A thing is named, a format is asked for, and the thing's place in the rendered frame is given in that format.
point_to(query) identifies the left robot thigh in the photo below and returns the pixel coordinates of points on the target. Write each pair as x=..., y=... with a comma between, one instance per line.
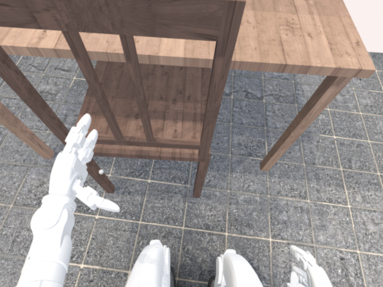
x=152, y=263

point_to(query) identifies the robot left hand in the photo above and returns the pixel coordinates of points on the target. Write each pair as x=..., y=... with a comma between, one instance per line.
x=71, y=163

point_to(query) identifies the left robot forearm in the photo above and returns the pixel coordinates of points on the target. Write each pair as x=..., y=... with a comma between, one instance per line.
x=48, y=259

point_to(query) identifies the right robot thigh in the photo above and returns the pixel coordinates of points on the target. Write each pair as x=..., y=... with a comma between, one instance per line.
x=233, y=270

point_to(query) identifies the table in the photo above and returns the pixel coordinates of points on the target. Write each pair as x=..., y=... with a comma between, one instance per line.
x=314, y=37

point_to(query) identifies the robot right hand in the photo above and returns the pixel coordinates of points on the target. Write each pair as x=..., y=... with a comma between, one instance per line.
x=315, y=276

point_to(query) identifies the robot thigh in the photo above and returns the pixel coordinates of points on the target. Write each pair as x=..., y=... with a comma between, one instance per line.
x=152, y=263
x=233, y=270

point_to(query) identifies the chair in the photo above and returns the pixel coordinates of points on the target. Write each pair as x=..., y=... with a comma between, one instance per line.
x=147, y=111

